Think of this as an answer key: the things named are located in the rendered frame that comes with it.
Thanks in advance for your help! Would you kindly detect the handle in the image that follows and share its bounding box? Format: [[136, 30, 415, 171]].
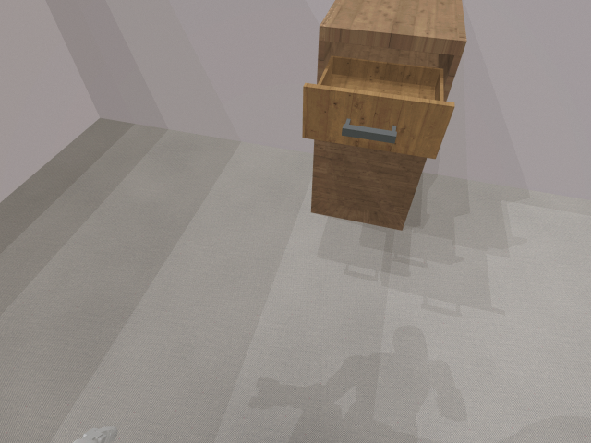
[[342, 118, 397, 144]]

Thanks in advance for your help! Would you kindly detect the drawer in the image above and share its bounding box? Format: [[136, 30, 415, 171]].
[[303, 56, 455, 159]]

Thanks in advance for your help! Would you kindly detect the cabinet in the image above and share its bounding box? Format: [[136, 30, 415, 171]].
[[311, 0, 467, 231]]

